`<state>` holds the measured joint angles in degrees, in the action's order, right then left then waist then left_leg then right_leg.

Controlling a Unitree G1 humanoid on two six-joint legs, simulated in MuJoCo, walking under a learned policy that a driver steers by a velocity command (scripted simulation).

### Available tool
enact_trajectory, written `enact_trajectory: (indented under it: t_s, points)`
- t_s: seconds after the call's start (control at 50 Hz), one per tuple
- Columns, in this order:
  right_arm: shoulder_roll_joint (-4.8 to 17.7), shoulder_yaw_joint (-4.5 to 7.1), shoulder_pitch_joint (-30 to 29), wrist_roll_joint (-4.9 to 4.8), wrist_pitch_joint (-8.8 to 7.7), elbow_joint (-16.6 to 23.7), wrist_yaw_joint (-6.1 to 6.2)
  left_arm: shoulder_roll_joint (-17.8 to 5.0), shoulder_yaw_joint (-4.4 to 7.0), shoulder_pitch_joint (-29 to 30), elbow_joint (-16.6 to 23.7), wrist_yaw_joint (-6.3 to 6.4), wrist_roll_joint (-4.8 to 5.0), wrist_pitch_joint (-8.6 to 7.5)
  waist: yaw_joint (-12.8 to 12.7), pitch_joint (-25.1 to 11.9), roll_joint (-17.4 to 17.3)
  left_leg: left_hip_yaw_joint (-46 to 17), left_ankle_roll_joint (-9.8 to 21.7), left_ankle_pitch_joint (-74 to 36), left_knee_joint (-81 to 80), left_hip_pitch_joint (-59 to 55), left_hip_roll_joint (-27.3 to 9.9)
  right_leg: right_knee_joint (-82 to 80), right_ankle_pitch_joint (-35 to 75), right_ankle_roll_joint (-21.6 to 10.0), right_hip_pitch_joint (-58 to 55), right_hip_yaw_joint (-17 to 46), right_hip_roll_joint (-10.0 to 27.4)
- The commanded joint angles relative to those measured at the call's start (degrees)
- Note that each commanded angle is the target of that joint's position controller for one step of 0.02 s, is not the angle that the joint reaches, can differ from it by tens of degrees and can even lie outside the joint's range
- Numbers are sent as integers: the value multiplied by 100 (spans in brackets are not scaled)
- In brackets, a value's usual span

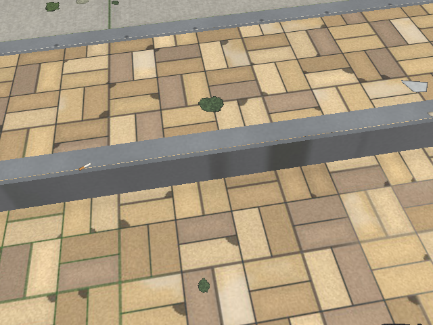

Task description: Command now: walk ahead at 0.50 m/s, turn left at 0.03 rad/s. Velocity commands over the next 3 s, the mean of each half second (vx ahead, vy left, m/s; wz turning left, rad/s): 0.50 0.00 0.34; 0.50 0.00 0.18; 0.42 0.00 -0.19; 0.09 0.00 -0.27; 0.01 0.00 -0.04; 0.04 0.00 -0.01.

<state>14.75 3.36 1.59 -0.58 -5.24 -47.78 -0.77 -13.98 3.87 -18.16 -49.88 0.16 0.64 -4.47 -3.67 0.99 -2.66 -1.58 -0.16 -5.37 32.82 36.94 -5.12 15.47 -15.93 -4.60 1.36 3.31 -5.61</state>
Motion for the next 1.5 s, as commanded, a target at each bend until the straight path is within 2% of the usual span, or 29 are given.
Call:
enact_trajectory:
  t_s: [0.02, 0.08, 0.12, 0.14, 0.16, 0.18, 0.2, 0.24, 0.36, 0.38, 0.52, 0.6, 0.62, 0.64, 0.66, 0.7, 0.74, 0.84, 1.0, 1.06, 1.1, 1.12, 1.14, 1.16, 1.2, 1.24, 1.36, 1.4, 1.5]
  points:
    - [449, 33, -822, -45, -133, 577, -123, -923, 219, -367, 60, 53, -16, -6, -150, 231, 703, 129, 237, 271, -243, 281, 120, -137, 2281, -694, -404, 621, 1815]
    - [656, 97, -280, -55, -142, 513, -213, -1060, 254, -142, 70, 105, -35, 56, 228, -159, 869, 358, 564, 995, -323, -542, 438, 554, 4305, -453, -781, 310, 1861]
    - [1054, 301, 1253, -8, -100, 96, -177, -1023, 208, 101, 183, 137, -62, 96, 982, -1092, 641, 212, 932, 574, -381, -2802, 511, 2439, 5057, -164, -80, -173, 1438]
    - [1549, 423, 1990, 66, -77, 39, -144, -652, 86, -343, 347, 110, -158, 16, 917, -1884, -404, -1942, 1691, 609, -381, -4934, -769, 4545, 2818, 220, 1877, -463, 797]
    - [1384, 377, 2171, -53, -20, -51, -163, -376, -35, -555, 272, 24, -126, -135, 852, -2294, -1396, -4202, 2369, 1475, -1312, -5991, -1487, 5956, -1358, 460, 3479, -59, 24]
    - [1078, 282, 1900, -95, 6, 25, -149, -846, 48, -158, 407, -47, 22, -280, 951, -1738, -850, -3980, 2069, 2414, -1534, -5747, -1322, 6366, -1305, 346, 4218, 440, 407]
    - [913, 247, 1534, -46, 23, 179, -119, -929, 51, 398, 571, -68, 128, -358, 932, -1067, -357, -3225, 1850, 2324, -1621, -4956, -1102, 6190, -853, 286, 4363, 343, 667]
    - [699, 160, 1054, 37, 5, 327, -108, -927, 110, 711, 668, 4, -80, -361, 561, -399, 298, -2363, 1655, 1236, -1872, -3466, -717, 5204, -297, 320, 3855, 234, 1033]
    - [1043, 257, 1305, -34, 34, 405, 76, -607, 56, 1126, 973, 108, -163, -158, 424, -175, -38, -1596, 1587, 351, -2205, -2407, -296, 3296, 742, 735, 3449, 25, 1004]
    - [1110, 294, 1798, 99, 105, 113, 19, -299, -121, 1051, 997, -69, -524, 45, 407, -154, -30, -1294, 1357, 116, -2173, -2153, 28, 3190, 972, 792, 2979, -351, 921]
    - [1005, 332, 2233, 168, 213, 159, 16, -573, -176, 2014, 1375, -136, -291, 70, 835, -39, -191, -1710, 1127, -11, -1718, -3168, -174, 1887, 1365, 729, 3012, -285, 799]
    - [1021, 310, 2049, 162, 149, 139, 51, -813, -75, 834, 1049, -70, -313, -87, 242, -353, -133, -1681, 795, -1124, -550, -3264, -127, 951, 720, 306, 1288, -351, 532]
    - [799, 232, 2060, 133, 111, 187, 21, -1077, 2, 126, 915, 5, -388, -164, -61, -897, 258, -1357, 646, -847, 628, -2863, 221, 801, 496, 48, 200, 257, 1128]
    - [430, 134, 2458, -54, 95, 373, 12, -1678, 144, -449, 882, 60, -467, -146, -68, -1608, 1346, -627, 405, 1180, 2259, -1471, 946, 508, -162, -504, -1302, 2294, 2440]
    - [641, 148, 2634, 81, 134, 314, 31, -1694, 219, -469, 704, 13, -342, -33, 81, -1486, 1777, -381, 395, 3522, 3041, -424, 1191, -55, -620, -859, -1323, 3871, 2936]
    - [746, 135, 2030, 222, 201, 236, -20, -876, 28, 135, 783, -61, -229, -1, 202, -299, 446, -569, 423, 2827, 3311, -201, 659, -181, -744, -764, -159, 2649, 2471]
    - [644, 99, 1747, 293, 255, 313, -82, -635, -66, 237, 635, -42, -218, -56, 356, 71, 726, -435, 332, 2501, 2807, -446, 395, -428, 558, -523, 443, 1584, 1988]
    - [525, 8, 1410, 332, 326, 316, -139, -777, -32, -166, 256, -83, -106, -192, 395, -55, 808, -66, 121, 1926, 2384, -269, 235, -594, 2244, -626, 225, 709, 1763]
    - [291, -211, -37, 246, 232, 681, -117, -885, -25, -657, -219, -77, -152, -124, 74, 138, 848, 570, 107, 1074, 236, -878, 344, -398, 3425, -420, 93, -20, 1540]
    - [438, -169, 153, 255, 187, 634, -39, -933, -28, -567, -324, -30, -141, -92, 260, 58, 864, 579, 356, 1391, -152, -1375, 488, 112, 4262, -359, -181, 56, 1730]
    - [597, -76, 1265, 343, 91, 232, 57, -844, -85, -455, -365, -4, -93, -55, 783, -523, 539, 594, 614, 1082, -789, -2852, 633, 1485, 4824, -172, -12, -178, 1468]
    - [946, 22, 2114, 456, 38, 58, 126, -703, -160, -328, -191, 14, -86, -70, 1145, -1106, 119, -348, 859, 862, -830, -4120, -301, 2761, 3412, -28, 869, -344, 1221]
    - [1622, 203, 2438, 456, 86, 4, 123, -145, -295, -924, -47, 7, 43, -57, 911, -1591, -1311, -2640, 1648, 428, -1260, -5353, -1840, 4685, -322, 212, 2660, -811, 223]
    - [1350, 191, 2225, 203, 175, -14, 67, -772, -130, -829, -243, 68, -157, 46, 834, -1406, -514, -2899, 1668, 824, -1554, -4807, -1811, 5228, -1288, 133, 2982, -166, 336]
    - [615, -12, 1264, 161, 173, 164, 26, -574, -150, -423, -240, 3, -189, 83, 480, -249, -120, -1609, 1328, 1453, -2057, -3442, -1273, 5001, -636, 106, 2989, 4, 799]
    - [394, -90, 1161, 191, 88, 75, 86, -491, -150, -349, -286, -42, -239, 187, 301, 41, -255, -820, 970, 1028, -2404, -2870, -891, 4671, -257, 184, 2644, -32, 951]
    - [525, -77, 1393, 165, -44, -105, 182, -283, -123, 169, -167, -125, -274, 311, 213, 23, -105, 522, 1005, -2152, -2069, -2941, -843, 4354, 342, 469, 2906, -309, 888]
    - [452, -97, 1588, 277, 23, -93, 226, -37, -179, 112, -146, -60, -292, 446, 225, -394, -409, 920, 1028, -3130, -1503, -3084, -909, 4908, 85, 512, 2713, -765, 725]
    - [617, -62, 1617, 258, 200, -19, 298, -70, -189, 838, 263, -63, -273, 594, 378, -66, -311, 1156, 958, -2678, -1133, -2922, -1003, 3707, 124, 349, 2440, -910, 657]
